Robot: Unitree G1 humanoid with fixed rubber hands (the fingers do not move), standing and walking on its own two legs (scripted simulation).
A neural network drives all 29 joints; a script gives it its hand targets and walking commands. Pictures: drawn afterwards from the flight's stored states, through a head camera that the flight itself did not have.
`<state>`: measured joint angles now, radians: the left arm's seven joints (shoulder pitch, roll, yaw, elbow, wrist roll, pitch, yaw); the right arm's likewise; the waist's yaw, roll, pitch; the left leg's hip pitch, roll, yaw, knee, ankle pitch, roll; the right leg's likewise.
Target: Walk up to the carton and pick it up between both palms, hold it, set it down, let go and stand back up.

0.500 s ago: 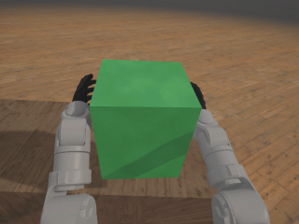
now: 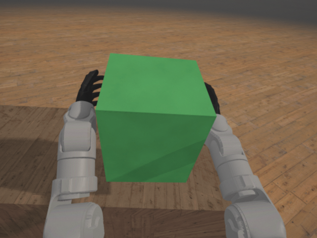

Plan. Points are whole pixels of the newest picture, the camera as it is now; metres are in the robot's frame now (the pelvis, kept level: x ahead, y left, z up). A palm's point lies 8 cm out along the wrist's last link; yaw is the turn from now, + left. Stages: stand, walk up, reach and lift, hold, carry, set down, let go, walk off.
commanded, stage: set down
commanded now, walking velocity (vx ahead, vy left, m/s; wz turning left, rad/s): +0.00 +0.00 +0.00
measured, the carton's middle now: (150, 121) +0.36 +0.02 +0.18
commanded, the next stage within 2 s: none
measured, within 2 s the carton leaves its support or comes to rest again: neither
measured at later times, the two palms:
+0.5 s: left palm (97, 123) +0.39 +0.16 +0.15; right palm (207, 128) +0.39 -0.15 +0.14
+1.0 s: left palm (101, 124) +0.40 +0.15 +0.14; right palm (209, 132) +0.39 -0.15 +0.13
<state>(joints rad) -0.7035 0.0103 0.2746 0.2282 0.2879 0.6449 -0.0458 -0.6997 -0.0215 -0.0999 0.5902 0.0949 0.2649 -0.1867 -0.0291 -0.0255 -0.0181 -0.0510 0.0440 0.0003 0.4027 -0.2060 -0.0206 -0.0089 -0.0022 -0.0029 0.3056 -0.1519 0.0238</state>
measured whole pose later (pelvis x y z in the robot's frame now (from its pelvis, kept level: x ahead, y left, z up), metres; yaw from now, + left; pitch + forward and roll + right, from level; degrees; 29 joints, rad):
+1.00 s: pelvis +0.03 +0.00 +0.00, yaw +0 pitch -6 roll -1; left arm -0.56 -0.04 0.26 0.30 0.35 0.38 -0.08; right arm -0.54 -0.01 -0.11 0.65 0.09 -0.06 -0.17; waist -0.03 -0.05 0.08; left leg -0.03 0.04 0.00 0.37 -0.22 -0.02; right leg 0.01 0.00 -0.01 0.28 -0.18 0.02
